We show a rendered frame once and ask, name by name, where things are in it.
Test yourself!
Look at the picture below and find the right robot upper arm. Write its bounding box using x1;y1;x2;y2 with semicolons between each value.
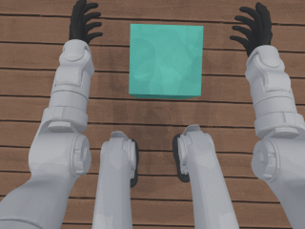
251;137;305;229

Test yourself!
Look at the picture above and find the left robot upper arm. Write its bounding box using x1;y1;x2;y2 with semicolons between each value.
0;133;92;229

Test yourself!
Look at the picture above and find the carton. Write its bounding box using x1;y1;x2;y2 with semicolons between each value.
129;24;204;99

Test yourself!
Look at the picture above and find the right robot shin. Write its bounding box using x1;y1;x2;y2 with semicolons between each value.
179;124;214;175

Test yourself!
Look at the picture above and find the robot right hand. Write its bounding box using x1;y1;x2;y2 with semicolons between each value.
230;2;273;57

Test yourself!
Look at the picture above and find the robot left hand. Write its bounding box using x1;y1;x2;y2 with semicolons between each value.
69;0;103;45

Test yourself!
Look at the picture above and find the robot right forearm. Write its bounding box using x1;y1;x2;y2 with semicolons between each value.
245;45;305;140

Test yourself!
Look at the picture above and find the robot left forearm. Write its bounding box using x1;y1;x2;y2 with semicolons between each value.
28;39;94;172

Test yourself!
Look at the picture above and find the right robot thigh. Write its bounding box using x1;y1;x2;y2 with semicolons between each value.
177;130;239;229

